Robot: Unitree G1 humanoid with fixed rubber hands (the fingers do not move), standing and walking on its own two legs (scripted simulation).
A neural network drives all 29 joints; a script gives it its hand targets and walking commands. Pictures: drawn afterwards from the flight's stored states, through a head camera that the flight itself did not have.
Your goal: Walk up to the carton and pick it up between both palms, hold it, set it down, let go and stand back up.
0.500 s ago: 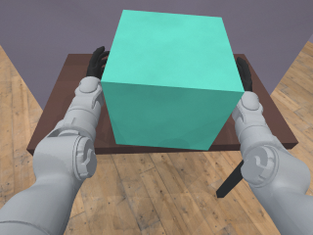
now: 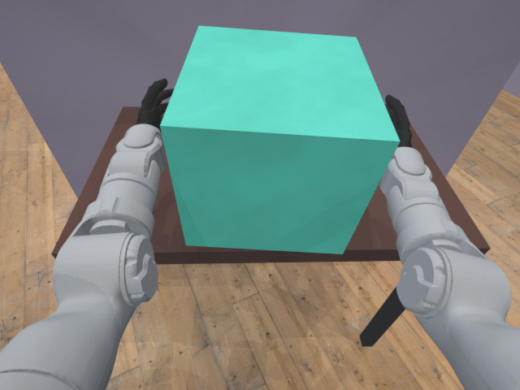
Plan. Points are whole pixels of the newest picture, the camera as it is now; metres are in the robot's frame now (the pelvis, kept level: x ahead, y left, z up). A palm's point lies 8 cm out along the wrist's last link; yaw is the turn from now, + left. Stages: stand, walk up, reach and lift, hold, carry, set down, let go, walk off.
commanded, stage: reach and lift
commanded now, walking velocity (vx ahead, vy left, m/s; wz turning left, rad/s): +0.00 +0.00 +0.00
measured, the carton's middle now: (271, 141) +0.50 -0.01 +0.13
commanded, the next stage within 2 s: none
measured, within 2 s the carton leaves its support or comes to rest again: neither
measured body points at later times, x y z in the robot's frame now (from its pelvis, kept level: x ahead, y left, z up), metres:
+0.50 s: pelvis +0.00 +0.01 +0.00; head -0.04 +0.04 +0.45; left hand +0.43 +0.19 +0.21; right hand +0.41 -0.19 +0.21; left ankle +0.01 +0.12 -0.75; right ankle +0.03 -0.09 -0.75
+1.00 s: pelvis -0.01 +0.00 +0.00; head -0.09 +0.03 +0.44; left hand +0.40 +0.19 +0.25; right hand +0.39 -0.19 +0.25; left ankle +0.01 +0.12 -0.75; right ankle +0.03 -0.09 -0.75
